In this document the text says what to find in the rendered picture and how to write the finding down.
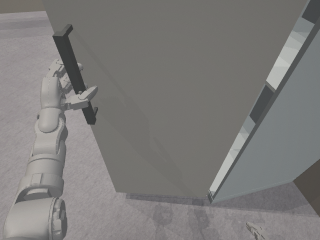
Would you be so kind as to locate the left robot hand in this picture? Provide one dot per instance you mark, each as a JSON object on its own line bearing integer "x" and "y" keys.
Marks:
{"x": 53, "y": 90}

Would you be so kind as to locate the left robot upper arm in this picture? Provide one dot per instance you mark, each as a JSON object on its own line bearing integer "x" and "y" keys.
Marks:
{"x": 39, "y": 219}

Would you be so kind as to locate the left robot forearm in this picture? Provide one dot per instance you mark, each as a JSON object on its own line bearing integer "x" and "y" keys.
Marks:
{"x": 44, "y": 172}

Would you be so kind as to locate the fridge door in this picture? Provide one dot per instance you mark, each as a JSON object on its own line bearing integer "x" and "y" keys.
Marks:
{"x": 176, "y": 81}

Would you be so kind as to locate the right robot hand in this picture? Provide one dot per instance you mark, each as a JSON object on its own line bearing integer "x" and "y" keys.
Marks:
{"x": 258, "y": 232}

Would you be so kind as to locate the handle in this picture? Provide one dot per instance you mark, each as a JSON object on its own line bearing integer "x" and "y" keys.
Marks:
{"x": 65, "y": 50}

